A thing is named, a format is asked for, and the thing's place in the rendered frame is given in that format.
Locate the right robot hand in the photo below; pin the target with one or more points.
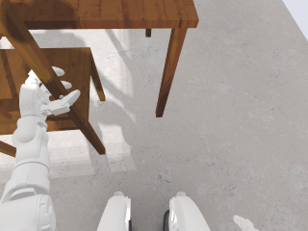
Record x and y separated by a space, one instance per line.
245 224

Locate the left robot forearm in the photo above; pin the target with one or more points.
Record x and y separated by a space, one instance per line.
32 160

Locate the chair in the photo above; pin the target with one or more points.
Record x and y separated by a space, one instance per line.
15 64

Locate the robot thigh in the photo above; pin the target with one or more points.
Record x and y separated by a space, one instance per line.
187 215
116 214

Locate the left robot thigh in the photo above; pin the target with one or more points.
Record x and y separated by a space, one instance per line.
116 214

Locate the table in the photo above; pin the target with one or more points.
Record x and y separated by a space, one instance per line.
177 15

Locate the right robot thigh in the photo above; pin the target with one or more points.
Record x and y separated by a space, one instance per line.
187 215

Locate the left robot hand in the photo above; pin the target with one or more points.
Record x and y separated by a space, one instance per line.
32 97

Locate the left robot upper arm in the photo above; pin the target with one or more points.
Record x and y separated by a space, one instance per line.
31 213

